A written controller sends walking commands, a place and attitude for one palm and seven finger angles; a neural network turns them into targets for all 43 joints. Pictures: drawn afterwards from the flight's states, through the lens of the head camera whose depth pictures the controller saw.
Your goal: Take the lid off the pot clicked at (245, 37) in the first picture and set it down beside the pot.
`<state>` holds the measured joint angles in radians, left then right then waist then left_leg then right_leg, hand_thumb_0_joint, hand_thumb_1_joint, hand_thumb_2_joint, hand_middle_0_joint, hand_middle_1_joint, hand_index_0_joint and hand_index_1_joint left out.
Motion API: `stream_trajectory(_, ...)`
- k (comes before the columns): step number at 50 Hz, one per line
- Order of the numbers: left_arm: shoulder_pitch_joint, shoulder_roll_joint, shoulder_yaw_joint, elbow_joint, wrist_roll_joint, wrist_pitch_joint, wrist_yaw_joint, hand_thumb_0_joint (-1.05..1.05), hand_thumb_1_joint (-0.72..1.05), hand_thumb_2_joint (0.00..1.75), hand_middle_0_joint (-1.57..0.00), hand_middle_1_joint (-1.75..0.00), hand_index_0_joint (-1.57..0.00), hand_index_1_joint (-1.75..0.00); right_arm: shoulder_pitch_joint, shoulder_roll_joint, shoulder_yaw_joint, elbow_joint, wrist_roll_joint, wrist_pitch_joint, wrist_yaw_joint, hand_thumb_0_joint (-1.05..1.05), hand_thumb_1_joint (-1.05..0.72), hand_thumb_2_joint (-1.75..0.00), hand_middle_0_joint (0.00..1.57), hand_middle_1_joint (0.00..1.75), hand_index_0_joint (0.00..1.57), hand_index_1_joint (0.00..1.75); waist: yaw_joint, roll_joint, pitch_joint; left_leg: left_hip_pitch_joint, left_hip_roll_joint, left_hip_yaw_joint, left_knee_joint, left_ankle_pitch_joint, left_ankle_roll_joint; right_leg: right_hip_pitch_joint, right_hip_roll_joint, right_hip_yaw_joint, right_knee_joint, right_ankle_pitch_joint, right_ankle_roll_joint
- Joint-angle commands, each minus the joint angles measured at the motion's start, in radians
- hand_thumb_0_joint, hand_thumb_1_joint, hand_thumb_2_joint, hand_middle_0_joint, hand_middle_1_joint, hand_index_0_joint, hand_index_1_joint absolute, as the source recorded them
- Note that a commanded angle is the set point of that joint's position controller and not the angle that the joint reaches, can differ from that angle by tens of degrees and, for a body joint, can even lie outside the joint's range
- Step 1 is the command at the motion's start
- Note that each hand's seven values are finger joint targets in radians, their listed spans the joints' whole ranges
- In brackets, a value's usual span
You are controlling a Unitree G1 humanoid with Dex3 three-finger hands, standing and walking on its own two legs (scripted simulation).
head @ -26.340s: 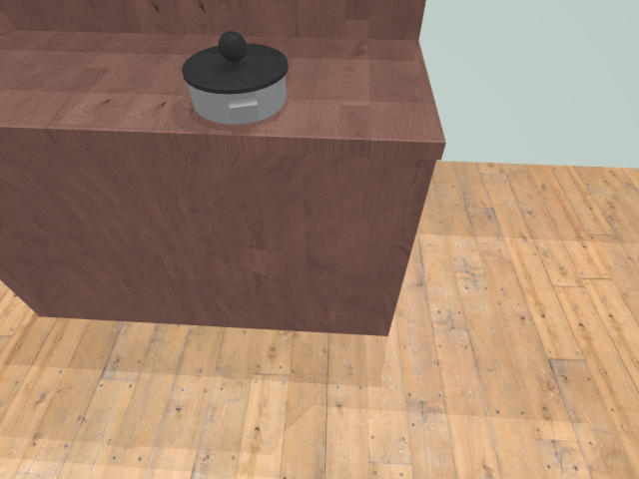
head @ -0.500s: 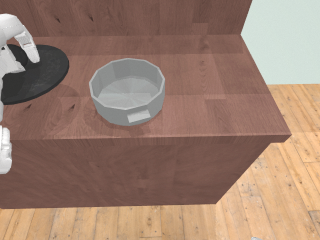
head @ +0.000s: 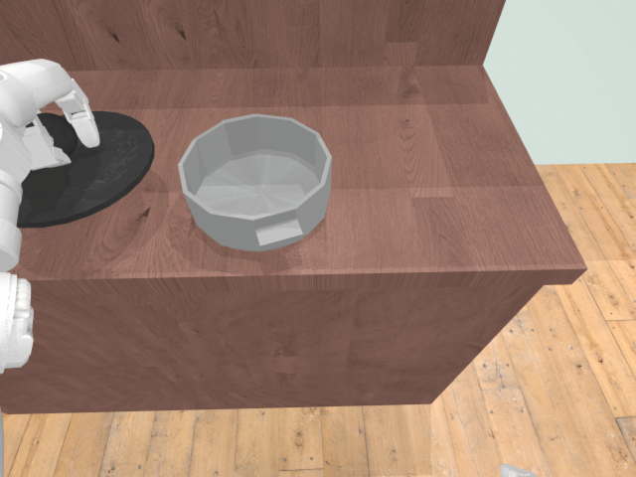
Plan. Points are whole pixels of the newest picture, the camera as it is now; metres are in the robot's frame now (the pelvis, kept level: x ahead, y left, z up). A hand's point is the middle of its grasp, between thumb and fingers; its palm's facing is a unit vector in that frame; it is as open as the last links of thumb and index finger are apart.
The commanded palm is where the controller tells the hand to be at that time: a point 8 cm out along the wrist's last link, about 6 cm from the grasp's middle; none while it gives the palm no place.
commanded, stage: lower the lid onto the table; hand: left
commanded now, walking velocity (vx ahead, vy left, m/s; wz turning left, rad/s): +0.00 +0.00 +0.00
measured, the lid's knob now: (50, 136) +0.48 +0.31 +0.18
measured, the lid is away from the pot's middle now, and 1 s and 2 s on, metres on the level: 0.23 0.23 0.24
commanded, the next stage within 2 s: open the fingers wide in 1.10 s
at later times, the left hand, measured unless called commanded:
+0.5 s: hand (73, 160) +0.46 +0.28 +0.16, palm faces -0.41 -0.13 -0.90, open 7.0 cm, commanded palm +0.46 +0.29 +0.24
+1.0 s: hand (71, 181) +0.45 +0.30 +0.13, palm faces -0.43 -0.16 -0.89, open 6.9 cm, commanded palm +0.46 +0.31 +0.20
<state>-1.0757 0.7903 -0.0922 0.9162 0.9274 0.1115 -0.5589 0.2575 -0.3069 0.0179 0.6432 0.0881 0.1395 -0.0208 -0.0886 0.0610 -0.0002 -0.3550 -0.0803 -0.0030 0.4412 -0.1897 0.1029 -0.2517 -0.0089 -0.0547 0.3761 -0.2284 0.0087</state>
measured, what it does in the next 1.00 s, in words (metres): stands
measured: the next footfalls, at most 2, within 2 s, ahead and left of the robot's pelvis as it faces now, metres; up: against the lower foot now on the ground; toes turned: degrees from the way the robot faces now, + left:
none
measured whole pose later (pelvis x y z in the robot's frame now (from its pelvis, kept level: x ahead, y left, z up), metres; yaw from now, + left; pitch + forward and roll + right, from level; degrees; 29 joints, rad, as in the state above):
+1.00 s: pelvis +0.00 +0.00 +0.00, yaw +0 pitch +8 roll -2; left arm -1.03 0.78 -0.08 1.07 0.92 0.00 -0.48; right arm 0.26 -0.30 0.02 0.67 0.09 0.17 -0.04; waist -0.10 0.04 -0.02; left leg -0.42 -0.07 0.00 0.52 -0.23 0.10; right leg -0.31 0.01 -0.05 0.44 -0.26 0.01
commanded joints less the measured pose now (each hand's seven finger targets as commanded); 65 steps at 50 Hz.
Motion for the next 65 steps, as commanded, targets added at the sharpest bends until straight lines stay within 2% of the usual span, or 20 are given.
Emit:
stream_trajectory(1, -0.59, 0.371, 0.134, -0.243, 0.009, -0.02, 0.073, 0.0, 0.45, 1.25, -0.83, -0.81, -1.01, -0.9, 0.026, -0.16, -0.06, -0.096, -0.001, -0.035, -0.012, 0.0, -0.9, -0.9, 0.2, 0.3, 0.2, 0.3, -0.009, 0.063, -0.482, 0.427, 0.046, -0.118, 0.021, 0.43, -0.031, -0.033, 0.071, 0.007, -0.009, 0.228, -0.058)
stream_trajectory(5, -0.594, 0.28, 0.05, -0.128, -0.001, -0.018, 0.066, 0.0, 0.45, 1.25, -0.83, -0.81, -1.01, -0.9, 0.03, -0.164, -0.057, -0.072, 0.004, -0.024, -0.014, 0.0, -0.9, -0.9, 0.2, 0.3, 0.2, 0.3, -0.025, 0.034, -0.386, 0.362, 0.047, -0.106, 0.003, 0.316, -0.028, -0.074, 0.07, -0.005, -0.016, 0.185, -0.056)
stream_trajectory(8, -0.662, 0.244, 0.013, -0.255, -0.012, -0.029, 0.078, 0.0, 0.45, 1.25, -0.83, -0.81, -1.01, -0.9, 0.024, -0.166, -0.064, -0.082, 0.002, -0.035, -0.012, 0.0, -0.9, -0.9, 0.2, 0.3, 0.2, 0.3, -0.028, 0.143, -0.463, 0.464, 0.051, -0.123, 0.021, 0.416, -0.046, -0.099, 0.068, 0.0, -0.014, 0.191, -0.066)
stream_trajectory(11, -0.622, 0.342, 0.106, -0.253, 0.008, -0.043, 0.089, 0.0, 0.45, 1.25, -0.83, -0.81, -1.01, -0.9, 0.034, -0.161, -0.059, -0.082, -0.005, -0.04, -0.015, 0.0, -0.9, -0.9, 0.2, 0.3, 0.2, 0.3, -0.014, 0.112, -0.515, 0.459, 0.047, -0.127, 0.028, 0.448, -0.046, -0.05, 0.073, 0.009, -0.004, 0.221, -0.063)
stream_trajectory(16, -0.552, 0.286, 0.073, -0.106, -0.009, -0.042, 0.082, 0.0, 0.45, 1.25, -0.83, -0.81, -1.01, -0.9, 0.042, -0.164, -0.058, -0.062, 0.001, -0.025, -0.014, 0.0, -0.9, -0.9, 0.2, 0.3, 0.2, 0.3, -0.022, 0.002, -0.398, 0.344, 0.045, -0.107, 0.009, 0.317, -0.03, -0.058, 0.068, 0.0, -0.004, 0.202, -0.055)
stream_trajectory(25, -0.584, 0.353, 0.111, -0.162, 0.014, -0.084, 0.108, 0.0, 0.45, 1.25, -0.83, -0.81, -1.01, -0.9, 0.041, -0.165, -0.06, -0.077, -0.009, -0.031, -0.021, 0.0, -0.9, -0.9, 0.2, 0.3, 0.2, 0.3, -0.017, 0.115, -0.493, 0.406, 0.041, -0.108, 0.046, 0.437, -0.034, -0.049, 0.072, 0.016, 0.012, 0.247, -0.06)
stream_trajectory(29, -0.521, 0.387, 0.143, -0.129, 0.008, -0.095, 0.113, 0.0, 0.45, 1.25, -0.83, -0.81, -1.01, -0.9, 0.051, -0.169, -0.06, -0.073, -0.005, -0.022, -0.02, 0.0, -0.9, -0.9, 0.2, 0.3, 0.2, 0.3, -0.01, 0.079, -0.476, 0.358, 0.043, -0.099, 0.041, 0.414, -0.033, -0.034, 0.067, 0.015, 0.021, 0.254, -0.056)
stream_trajectory(33, -0.465, 0.332, 0.101, -0.089, -0.005, -0.094, 0.11, 0.0, 0.45, 1.25, -0.83, -0.81, -1.01, -0.9, 0.049, -0.171, -0.062, -0.075, -0.001, -0.013, -0.019, 0.0, -0.9, -0.9, 0.2, 0.3, 0.2, 0.3, -0.02, 0.087, -0.446, 0.362, 0.045, -0.093, 0.059, 0.461, -0.03, -0.066, 0.068, 0.011, 0.021, 0.267, -0.057)
stream_trajectory(35, -0.488, 0.398, 0.153, -0.127, 0.004, -0.101, 0.115, 0.0, 0.45, 1.25, -0.83, -0.81, -1.01, -0.9, 0.048, -0.173, -0.062, -0.077, -0.005, -0.009, -0.016, 0.0, -0.9, -0.9, 0.2, 0.3, 0.2, 0.3, -0.013, 0.073, -0.475, 0.356, 0.045, -0.095, 0.064, 0.459, -0.023, -0.045, 0.069, 0.017, 0.029, 0.276, -0.052)
stream_trajectory(38, -0.503, 0.313, 0.082, -0.158, -0.016, -0.102, 0.112, 0.0, 0.45, 1.25, -0.83, -0.81, -1.01, -0.9, 0.047, -0.171, -0.066, -0.075, 0.0, -0.008, -0.019, 0.0, -0.9, -0.9, 0.2, 0.3, 0.2, 0.3, -0.029, 0.122, -0.476, 0.411, 0.053, -0.104, 0.071, 0.503, -0.035, -0.098, 0.069, 0.008, 0.026, 0.256, -0.054)
stream_trajectory(44, -0.483, 0.382, 0.146, -0.112, -0.011, -0.116, 0.122, 0.0, 0.45, 1.25, -0.83, -0.81, -1.01, -0.9, 0.055, -0.171, -0.061, -0.063, -0.003, -0.001, -0.027, 0.0, -0.9, -0.9, 0.2, 0.3, 0.2, 0.3, -0.022, 0.051, -0.467, 0.346, 0.046, -0.093, 0.067, 0.38, -0.023, -0.072, 0.068, 0.015, 0.033, 0.236, -0.049)
stream_trajectory(47, -0.502, 0.326, 0.085, -0.041, -0.009, -0.111, 0.123, 0.0, 0.45, 1.25, -0.83, -0.81, -1.01, -0.9, 0.057, -0.17, -0.058, -0.052, 0.002, 0.002, -0.032, 0.0, -0.9, -0.9, 0.2, 0.3, 0.2, 0.3, -0.033, 0.034, -0.416, 0.302, 0.04, -0.089, 0.059, 0.298, -0.016, -0.095, 0.07, 0.009, 0.03, 0.204, -0.049)
stream_trajectory(51, -0.458, 0.35, 0.1, 0.026, 0.012, -0.115, 0.137, 0.0, 0.45, 1.25, -0.83, -0.81, -1.01, -0.9, 0.059, -0.17, -0.051, -0.05, 0.003, 0.007, -0.033, 0.0, -0.9, -0.9, 0.2, 0.3, 0.2, 0.3, -0.027, 0.054, -0.396, 0.269, 0.042, -0.083, 0.066, 0.275, -0.023, -0.113, 0.07, 0.01, 0.044, 0.186, -0.055)
stream_trajectory(53, -0.466, 0.256, 0.027, 0.032, 0.001, -0.114, 0.134, 0.0, 0.45, 1.25, -0.83, -0.81, -1.01, -0.9, 0.06, -0.17, -0.053, -0.051, 0.005, 0.006, -0.033, 0.0, -0.9, -0.9, 0.2, 0.3, 0.2, 0.3, -0.037, 0.085, -0.381, 0.295, 0.046, -0.096, 0.07, 0.298, -0.03, -0.159, 0.071, 0.001, 0.045, 0.166, -0.06)
stream_trajectory(54, -0.454, 0.269, 0.043, 0.073, 0.008, -0.109, 0.137, 0.0, 0.45, 1.25, -0.83, -0.81, -1.01, -0.9, 0.073, -0.171, -0.054, -0.041, 0.002, 0.008, -0.034, 0.0, -0.9, -0.9, 0.2, 0.3, 0.2, 0.3, -0.038, 0.058, -0.364, 0.279, 0.051, -0.094, 0.071, 0.251, -0.027, -0.175, 0.074, 0.003, 0.045, 0.14, -0.054)
stream_trajectory(57, -0.527, 0.317, 0.071, -0.005, 0.013, -0.121, 0.145, 0.0, 0.45, 1.25, -0.83, -0.81, -1.01, -0.9, 0.073, -0.173, -0.054, -0.052, 0.001, 0.007, -0.038, 0.0, -0.9, -0.9, 0.2, 0.3, 0.2, 0.3, -0.034, 0.08, -0.443, 0.31, 0.048, -0.104, 0.073, 0.271, -0.028, -0.151, 0.074, 0.008, 0.054, 0.157, -0.057)
stream_trajectory(60, -0.435, 0.275, 0.063, 0.0, 0.002, -0.133, 0.142, 0.0, 0.45, 1.25, -0.83, -0.81, -1.01, -0.9, 0.08, -0.166, -0.057, -0.061, -0.001, 0.008, -0.036, 0.0, -0.9, -0.9, 0.2, 0.3, 0.2, 0.3, -0.032, 0.065, -0.46, 0.331, 0.051, -0.109, 0.094, 0.358, -0.031, -0.162, 0.075, 0.006, 0.063, 0.179, -0.053)
stream_trajectory(61, -0.418, 0.341, 0.13, -0.183, 0.015, -0.201, 0.162, 0.0, 0.43, 1.24, -0.82, -0.81, -1.0, -0.9, 0.081, -0.168, -0.06, -0.075, -0.014, 0.023, -0.043, 0.0, -0.9, -0.9, 0.2, 0.3, 0.2, 0.3, -0.011, 0.042, -0.501, 0.347, 0.068, -0.104, 0.098, 0.39, -0.03, -0.159, 0.078, 0.007, 0.063, 0.17, -0.052)
stream_trajectory(63, -0.328, 0.291, 0.11, -0.123, 0.011, -0.237, 0.178, 0.0, 0.41, 1.21, -0.79, -0.81, -0.97, -0.9, 0.061, -0.161, -0.055, -0.083, -0.013, 0.036, -0.05, 0.0, -0.9, -0.9, 0.2, 0.3, 0.2, 0.3, -0.015, 0.069, -0.461, 0.345, 0.066, -0.1, 0.114, 0.443, -0.036, -0.186, 0.08, 0.002, 0.072, 0.174, -0.059)
stream_trajectory(65, -0.349, 0.253, 0.085, -0.09, -0.009, -0.241, 0.165, 0.0, 0.38, 1.18, -0.77, -0.81, -0.93, -0.89, 0.066, -0.164, -0.061, -0.062, -0.009, 0.056, -0.05, 0.0, -0.9, -0.9, 0.2, 0.3, 0.2, 0.3, -0.033, 0.031, -0.365, 0.288, 0.075, -0.109, 0.096, 0.307, -0.03, -0.238, 0.079, -0.002, 0.063, 0.108, -0.052)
